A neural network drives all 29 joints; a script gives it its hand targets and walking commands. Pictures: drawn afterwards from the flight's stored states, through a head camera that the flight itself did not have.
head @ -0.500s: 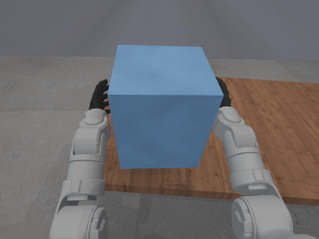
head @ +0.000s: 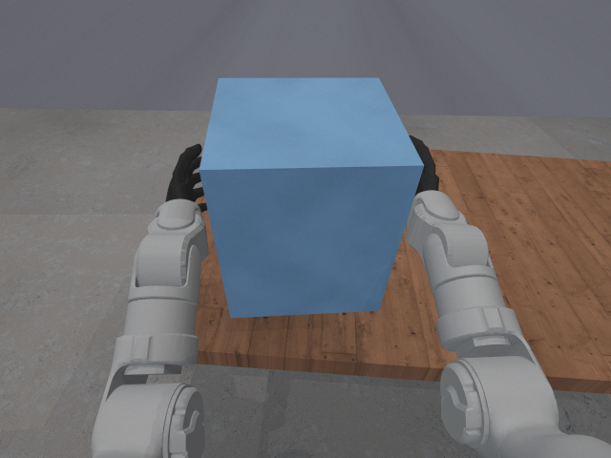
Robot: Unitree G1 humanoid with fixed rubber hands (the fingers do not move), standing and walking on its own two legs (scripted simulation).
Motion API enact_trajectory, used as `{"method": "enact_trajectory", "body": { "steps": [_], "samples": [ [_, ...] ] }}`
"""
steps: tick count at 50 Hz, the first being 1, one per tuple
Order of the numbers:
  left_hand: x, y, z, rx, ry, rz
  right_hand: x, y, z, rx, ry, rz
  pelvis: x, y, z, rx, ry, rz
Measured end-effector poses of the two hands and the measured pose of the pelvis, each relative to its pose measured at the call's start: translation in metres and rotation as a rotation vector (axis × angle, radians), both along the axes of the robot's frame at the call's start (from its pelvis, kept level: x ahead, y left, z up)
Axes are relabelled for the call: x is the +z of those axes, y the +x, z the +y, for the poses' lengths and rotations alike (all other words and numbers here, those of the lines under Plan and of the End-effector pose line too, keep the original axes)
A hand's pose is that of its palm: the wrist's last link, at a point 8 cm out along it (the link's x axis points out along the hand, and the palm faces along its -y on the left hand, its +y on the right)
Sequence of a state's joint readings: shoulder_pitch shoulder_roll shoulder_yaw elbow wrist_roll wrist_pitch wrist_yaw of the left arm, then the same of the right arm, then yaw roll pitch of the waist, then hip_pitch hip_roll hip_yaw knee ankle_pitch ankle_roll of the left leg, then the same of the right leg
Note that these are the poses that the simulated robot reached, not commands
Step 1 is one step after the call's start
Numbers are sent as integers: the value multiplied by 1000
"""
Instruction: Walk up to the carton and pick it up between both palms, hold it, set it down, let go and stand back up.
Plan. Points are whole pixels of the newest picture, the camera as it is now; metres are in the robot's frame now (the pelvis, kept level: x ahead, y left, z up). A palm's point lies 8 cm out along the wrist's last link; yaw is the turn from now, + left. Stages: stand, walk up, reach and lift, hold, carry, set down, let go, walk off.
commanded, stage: reach and lift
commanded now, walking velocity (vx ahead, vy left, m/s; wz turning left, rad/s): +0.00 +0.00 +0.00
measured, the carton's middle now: (303, 200) +0.41 -0.01 +0.18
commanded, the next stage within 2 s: hold in 0.22 s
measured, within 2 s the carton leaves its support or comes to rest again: neither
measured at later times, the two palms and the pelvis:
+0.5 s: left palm (177, 202) +0.37 +0.14 +0.21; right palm (425, 196) +0.37 -0.16 +0.21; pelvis -0.01 +0.00 +0.00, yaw +0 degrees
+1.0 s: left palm (171, 203) +0.36 +0.15 +0.21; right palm (420, 187) +0.37 -0.15 +0.22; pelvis -0.01 +0.00 +0.00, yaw +0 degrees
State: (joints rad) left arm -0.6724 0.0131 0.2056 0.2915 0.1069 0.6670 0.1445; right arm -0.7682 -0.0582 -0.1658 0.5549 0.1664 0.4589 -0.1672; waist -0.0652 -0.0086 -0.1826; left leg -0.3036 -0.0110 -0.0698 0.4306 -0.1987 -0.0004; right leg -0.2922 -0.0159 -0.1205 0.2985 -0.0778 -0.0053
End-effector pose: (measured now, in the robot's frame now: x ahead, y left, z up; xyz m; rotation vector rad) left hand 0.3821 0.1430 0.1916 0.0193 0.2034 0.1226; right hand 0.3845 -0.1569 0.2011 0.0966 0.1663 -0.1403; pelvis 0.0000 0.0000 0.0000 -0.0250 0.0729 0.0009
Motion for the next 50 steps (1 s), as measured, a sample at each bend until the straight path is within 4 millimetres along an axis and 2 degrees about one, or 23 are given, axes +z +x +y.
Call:
{"method": "enact_trajectory", "body": {
  "steps": [10, 26, 36, 50],
  "samples": [
    [13, -6, 1, 6, -3, -22, 5, -6, 1, 3, 15, -23, 0, -1, 0, 0, 0, -3],
    [20, -18, 2, 11, -7, -16, 13, -16, 2, 7, 17, -17, 0, -8, -1, 0, 2, -14],
    [19, -21, 6, 24, -22, -8, 22, -14, 6, 20, 9, -9, 0, -10, -1, 0, 2, -17],
    [19, -18, 8, 29, -27, 0, 21, -10, 9, 26, 8, -2, 0, -7, -1, 0, 1, -13]
  ]
}}
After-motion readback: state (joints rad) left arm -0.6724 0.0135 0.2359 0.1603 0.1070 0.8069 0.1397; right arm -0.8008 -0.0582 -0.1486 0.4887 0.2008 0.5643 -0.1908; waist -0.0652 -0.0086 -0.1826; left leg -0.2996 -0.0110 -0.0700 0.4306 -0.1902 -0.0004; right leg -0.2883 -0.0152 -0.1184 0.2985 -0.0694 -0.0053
